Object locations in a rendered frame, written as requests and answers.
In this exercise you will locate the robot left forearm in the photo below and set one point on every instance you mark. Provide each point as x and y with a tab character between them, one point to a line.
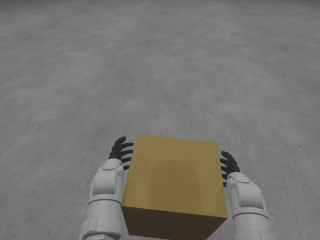
104	203

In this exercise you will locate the robot right hand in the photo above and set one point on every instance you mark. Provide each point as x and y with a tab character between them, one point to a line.
231	165

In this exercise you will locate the robot right forearm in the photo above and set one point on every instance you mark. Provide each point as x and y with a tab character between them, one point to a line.
249	212

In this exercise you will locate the robot left hand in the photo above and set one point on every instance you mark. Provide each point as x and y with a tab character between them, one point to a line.
116	152

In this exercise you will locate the carton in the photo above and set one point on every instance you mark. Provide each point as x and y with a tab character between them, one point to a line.
174	189

